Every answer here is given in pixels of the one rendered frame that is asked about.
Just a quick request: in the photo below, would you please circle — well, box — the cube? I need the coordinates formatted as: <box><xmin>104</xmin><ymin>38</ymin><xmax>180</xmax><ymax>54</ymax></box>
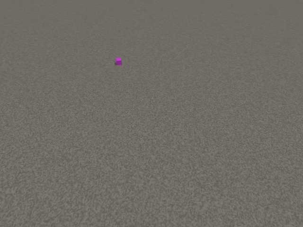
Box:
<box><xmin>116</xmin><ymin>58</ymin><xmax>122</xmax><ymax>65</ymax></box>

